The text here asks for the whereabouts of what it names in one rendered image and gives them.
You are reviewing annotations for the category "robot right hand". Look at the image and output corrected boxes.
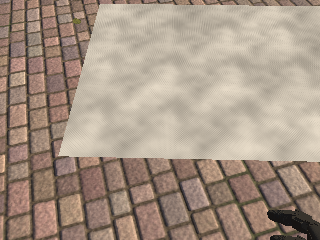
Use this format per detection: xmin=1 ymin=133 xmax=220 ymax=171
xmin=267 ymin=209 xmax=320 ymax=240

